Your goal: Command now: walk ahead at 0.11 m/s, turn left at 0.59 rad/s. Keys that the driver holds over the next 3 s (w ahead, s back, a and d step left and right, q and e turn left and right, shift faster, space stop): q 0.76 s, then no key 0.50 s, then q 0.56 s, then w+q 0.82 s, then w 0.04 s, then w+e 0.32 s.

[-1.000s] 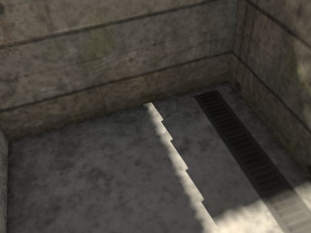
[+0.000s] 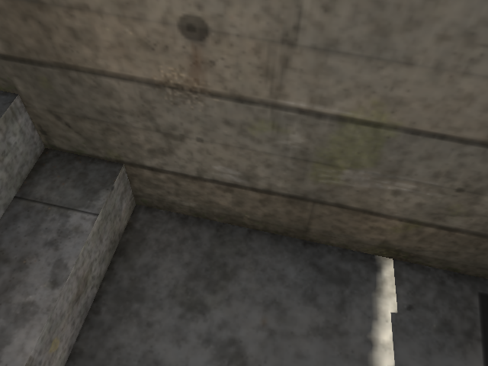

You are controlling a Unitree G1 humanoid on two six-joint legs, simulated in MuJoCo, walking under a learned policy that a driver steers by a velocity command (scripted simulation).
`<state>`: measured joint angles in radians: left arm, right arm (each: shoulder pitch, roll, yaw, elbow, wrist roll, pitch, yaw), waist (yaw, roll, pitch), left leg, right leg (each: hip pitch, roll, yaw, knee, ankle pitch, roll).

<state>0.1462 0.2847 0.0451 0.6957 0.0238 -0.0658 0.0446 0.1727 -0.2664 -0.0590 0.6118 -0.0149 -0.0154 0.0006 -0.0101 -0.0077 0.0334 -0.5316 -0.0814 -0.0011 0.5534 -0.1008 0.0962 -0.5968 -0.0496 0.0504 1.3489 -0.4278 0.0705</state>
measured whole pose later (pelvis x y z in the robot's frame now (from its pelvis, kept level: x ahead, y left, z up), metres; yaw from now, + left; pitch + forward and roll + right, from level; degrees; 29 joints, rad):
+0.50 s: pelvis +0.05 -0.05 +0.02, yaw +18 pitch +3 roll +0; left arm 0.19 0.25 0.06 0.68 0.03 0.01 0.07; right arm 0.16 -0.32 -0.09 0.61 0.00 0.04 -0.01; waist 0.01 0.05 0.00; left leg -0.63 -0.09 -0.08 1.18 -0.43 -0.06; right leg -0.33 -0.04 0.00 0.49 -0.22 0.02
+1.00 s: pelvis +0.01 -0.01 +0.02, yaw +32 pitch +3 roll -2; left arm 0.17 0.30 0.07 0.69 0.02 0.02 0.08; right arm 0.17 -0.25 -0.03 0.62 -0.02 0.02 -0.02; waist -0.01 -0.04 0.01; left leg -0.31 -0.05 -0.07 0.46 -0.20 0.05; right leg -0.56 -0.03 0.03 1.03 -0.32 0.10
